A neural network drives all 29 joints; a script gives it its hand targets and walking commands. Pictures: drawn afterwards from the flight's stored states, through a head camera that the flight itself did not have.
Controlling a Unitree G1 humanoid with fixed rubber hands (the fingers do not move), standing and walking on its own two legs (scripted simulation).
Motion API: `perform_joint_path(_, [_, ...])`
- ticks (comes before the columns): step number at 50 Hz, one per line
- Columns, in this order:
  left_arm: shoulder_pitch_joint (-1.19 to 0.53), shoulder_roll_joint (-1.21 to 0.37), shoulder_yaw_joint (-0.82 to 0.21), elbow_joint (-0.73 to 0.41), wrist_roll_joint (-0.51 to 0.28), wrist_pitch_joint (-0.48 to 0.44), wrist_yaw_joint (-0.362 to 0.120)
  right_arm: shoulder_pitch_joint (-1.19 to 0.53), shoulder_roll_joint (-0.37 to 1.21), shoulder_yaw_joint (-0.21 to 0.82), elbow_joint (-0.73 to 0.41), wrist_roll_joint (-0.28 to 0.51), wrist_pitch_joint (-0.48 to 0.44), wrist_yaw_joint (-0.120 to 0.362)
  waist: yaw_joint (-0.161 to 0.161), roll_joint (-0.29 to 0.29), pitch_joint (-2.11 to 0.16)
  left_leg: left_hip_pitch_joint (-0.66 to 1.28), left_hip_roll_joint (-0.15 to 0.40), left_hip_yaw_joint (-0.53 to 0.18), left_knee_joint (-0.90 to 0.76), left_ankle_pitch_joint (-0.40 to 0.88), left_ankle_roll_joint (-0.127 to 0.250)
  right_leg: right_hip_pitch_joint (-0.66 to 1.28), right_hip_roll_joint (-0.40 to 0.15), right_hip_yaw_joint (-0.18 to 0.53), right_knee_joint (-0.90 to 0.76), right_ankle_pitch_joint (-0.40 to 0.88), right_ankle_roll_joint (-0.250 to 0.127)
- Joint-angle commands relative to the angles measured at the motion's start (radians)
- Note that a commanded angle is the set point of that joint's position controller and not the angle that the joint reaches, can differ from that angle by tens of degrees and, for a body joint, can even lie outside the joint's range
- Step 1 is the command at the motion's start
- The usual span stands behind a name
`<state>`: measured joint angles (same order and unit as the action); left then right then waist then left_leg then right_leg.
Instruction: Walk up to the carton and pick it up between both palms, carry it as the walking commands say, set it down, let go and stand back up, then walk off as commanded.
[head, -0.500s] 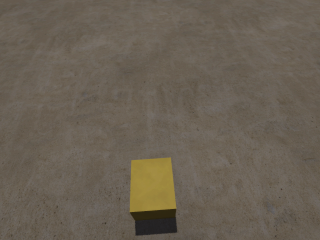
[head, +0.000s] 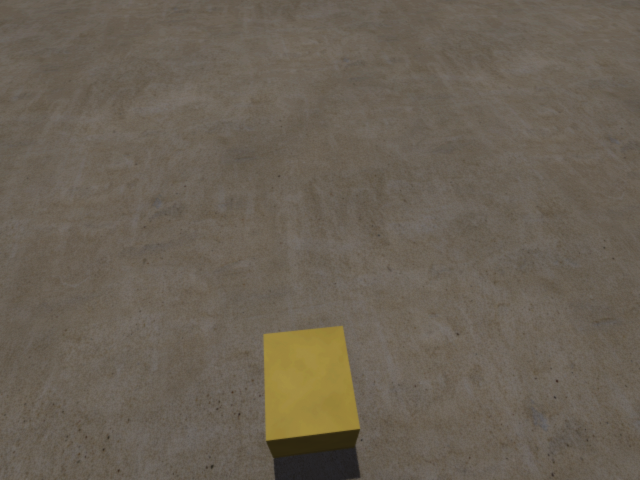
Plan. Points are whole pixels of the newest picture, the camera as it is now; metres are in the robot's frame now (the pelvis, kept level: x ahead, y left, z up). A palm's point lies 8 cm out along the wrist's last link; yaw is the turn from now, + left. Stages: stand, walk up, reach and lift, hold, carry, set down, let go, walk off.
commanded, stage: stand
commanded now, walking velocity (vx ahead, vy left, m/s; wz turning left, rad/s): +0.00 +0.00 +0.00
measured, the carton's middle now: (308, 390) +0.44 +0.04 -0.68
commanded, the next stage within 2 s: reach and lift in 0.34 s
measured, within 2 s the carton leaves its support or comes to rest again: neither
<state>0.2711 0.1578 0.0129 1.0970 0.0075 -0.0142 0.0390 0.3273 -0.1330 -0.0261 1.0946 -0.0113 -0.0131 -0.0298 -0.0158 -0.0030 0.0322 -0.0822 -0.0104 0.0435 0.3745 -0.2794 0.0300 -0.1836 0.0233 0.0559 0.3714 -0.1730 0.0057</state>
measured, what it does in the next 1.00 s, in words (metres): lowers itself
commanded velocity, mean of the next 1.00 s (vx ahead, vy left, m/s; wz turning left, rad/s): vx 0.00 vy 0.00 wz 0.00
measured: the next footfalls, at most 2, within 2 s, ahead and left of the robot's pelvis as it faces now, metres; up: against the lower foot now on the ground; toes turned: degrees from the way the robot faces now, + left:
none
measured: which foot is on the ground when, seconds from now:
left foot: down 0.00-1.00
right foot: down 0.00-1.00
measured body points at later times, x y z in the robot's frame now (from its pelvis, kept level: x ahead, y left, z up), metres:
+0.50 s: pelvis -0.02 +0.01 -0.03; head +0.04 +0.01 +0.42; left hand +0.15 +0.25 -0.15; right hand +0.16 -0.23 -0.15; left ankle -0.05 +0.10 -0.74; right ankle +0.02 -0.13 -0.74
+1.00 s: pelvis -0.06 -0.02 -0.07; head +0.07 -0.02 +0.36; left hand +0.16 +0.23 -0.18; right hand +0.15 -0.21 -0.19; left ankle -0.05 +0.09 -0.74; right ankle +0.02 -0.13 -0.74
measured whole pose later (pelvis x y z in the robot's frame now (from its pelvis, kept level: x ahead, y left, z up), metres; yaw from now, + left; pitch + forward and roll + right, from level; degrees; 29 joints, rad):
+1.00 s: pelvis -0.06 -0.02 -0.07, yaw +2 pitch +14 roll +0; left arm -0.09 0.23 0.13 0.50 0.03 0.44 -0.10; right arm 0.02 -0.07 -0.07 0.38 0.02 0.49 -0.06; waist 0.01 0.00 0.02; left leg -0.77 0.01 0.00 1.00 -0.46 0.00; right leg -0.85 0.02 -0.02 0.95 -0.34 -0.02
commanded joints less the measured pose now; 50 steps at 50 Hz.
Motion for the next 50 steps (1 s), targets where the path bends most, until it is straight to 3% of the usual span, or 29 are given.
perform_joint_path(1, [0.062,0.059,0.008,-0.011,0.0,-0.006,0.007,0.073,-0.098,-0.016,-0.011,0.0,-0.004,-0.003,0.006,0.014,0.026,-0.054,0.136,-0.099,-0.08,0.214,0.008,0.031,-0.093,0.051,-0.008,0.226,-0.039])
perform_joint_path(17, [0.08,0.053,0.006,-0.003,0.002,-0.008,0.019,0.07,-0.099,-0.019,-0.018,0.0,0.006,-0.004,0.006,0.016,0.038,-0.037,0.128,-0.085,-0.071,0.221,0.009,0.024,-0.105,0.046,0.007,0.25,-0.035])
perform_joint_path(18, [-0.71,0.137,0.011,-0.767,-0.066,0.027,0.004,-0.871,-0.203,-0.007,-0.799,0.141,0.045,0.003,0.11,0.085,-0.116,-0.498,0.047,-0.096,0.127,-0.069,0.006,-0.202,-0.05,-0.041,0.244,-0.231,-0.05])
perform_joint_path(19, [-0.547,0.162,0.008,-0.484,-0.045,0.144,0.032,-0.592,-0.161,0.07,-0.537,0.105,0.146,-0.015,0.064,0.101,-0.057,-0.544,0.116,-0.068,0.125,-0.224,0.032,-0.172,-0.039,-0.065,0.251,-0.287,-0.037])
perform_joint_path(20, [-0.48,0.187,-0.022,-0.524,-0.061,0.226,0.03,-0.509,-0.229,0.056,-0.579,0.102,0.228,-0.003,0.032,0.08,-0.072,-0.551,0.116,-0.043,0.104,-0.215,0.016,-0.146,-0.036,-0.116,0.247,-0.29,-0.038])
perform_joint_path(22, [-0.299,0.138,-0.064,-0.51,-0.101,0.41,0.017,-0.301,-0.223,0.031,-0.471,0.107,0.418,0.006,-0.001,0.062,-0.079,-0.553,0.098,-0.048,0.109,-0.124,-0.021,-0.099,-0.041,-0.099,0.256,-0.131,-0.049])
perform_joint_path(23, [-0.235,0.142,-0.05,-0.478,-0.108,0.522,0.012,-0.216,-0.222,0.003,-0.438,0.102,0.531,0.006,-0.019,0.065,-0.074,-0.597,0.092,-0.076,0.13,-0.063,-0.013,-0.08,-0.043,-0.064,0.29,-0.056,-0.057])
perform_joint_path(24, [-0.178,0.144,-0.047,-0.448,-0.103,0.589,-0.001,-0.171,-0.218,0.015,-0.441,0.094,0.598,0.005,-0.019,-0.006,-0.116,-0.542,0.077,-0.098,0.155,0.056,-0.006,-0.113,-0.047,-0.041,0.279,0.031,-0.054])
perform_joint_path(26, [-0.061,0.132,-0.039,-0.454,-0.07,0.664,-0.029,-0.081,-0.171,0.039,-0.459,0.094,0.67,0.001,0.005,-0.031,-0.228,-0.396,0.048,-0.122,0.217,0.348,-0.005,-0.106,-0.028,-0.012,0.289,0.229,-0.064])
perform_joint_path(27, [-0.039,0.124,-0.029,-0.485,-0.056,0.669,-0.037,-0.069,-0.153,0.031,-0.479,0.079,0.674,0.002,0.016,-0.017,-0.266,-0.344,0.033,-0.127,0.226,0.439,-0.011,-0.1,-0.016,-0.008,0.29,0.292,-0.068])
perform_joint_path(29, [-0.076,0.098,-0.011,-0.583,-0.022,0.633,-0.047,-0.101,-0.119,-0.003,-0.562,0.041,0.64,0.007,0.015,0.007,-0.297,-0.329,0.017,-0.135,0.227,0.492,-0.013,-0.105,-0.001,-0.006,0.282,0.335,-0.064])
perform_joint_path(33, [-0.214,0.127,0.043,-0.719,0.031,0.538,-0.079,-0.183,-0.098,-0.053,-0.702,-0.01,0.548,0.008,0.004,0.021,-0.32,-0.486,0.021,-0.117,0.293,0.401,-0.018,-0.135,-0.016,0.01,0.343,0.379,-0.059])
perform_joint_path(37, [-0.239,0.15,0.086,-0.744,0.057,0.451,-0.105,-0.206,-0.056,-0.07,-0.768,-0.004,0.474,0.002,-0.001,0.033,-0.394,-0.608,0.017,-0.093,0.377,0.294,-0.033,-0.147,-0.025,0.018,0.424,0.375,-0.036])
perform_joint_path(39, [-0.24,0.156,0.104,-0.719,0.06,0.428,-0.115,-0.21,-0.028,-0.056,-0.772,0.008,0.458,-0.003,0.014,0.026,-0.392,-0.658,0.014,-0.078,0.403,0.21,-0.026,-0.163,-0.024,0.021,0.446,0.316,-0.025])
perform_joint_path(43, [-0.297,0.174,0.131,-0.691,0.042,0.433,-0.132,-0.26,-0.007,-0.051,-0.792,0.032,0.474,-0.022,0.033,0.024,-0.348,-0.695,0.011,-0.053,0.428,0.023,0.0,-0.249,-0.015,0.004,0.453,0.077,-0.008])
perform_joint_path(50, [-0.474,0.183,0.159,-0.678,0.016,0.448,-0.146,-0.401,-0.002,-0.071,-0.82,0.021,0.502,-0.042,0.032,0.009,-0.307,-0.754,0.007,-0.048,0.457,-0.149,0.024,-0.327,-0.007,-0.018,0.483,-0.14,-0.003])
